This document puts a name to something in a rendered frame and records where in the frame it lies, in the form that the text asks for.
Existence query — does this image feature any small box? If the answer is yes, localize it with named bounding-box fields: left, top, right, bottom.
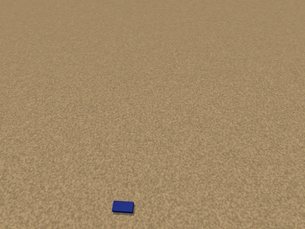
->
left=112, top=200, right=134, bottom=214

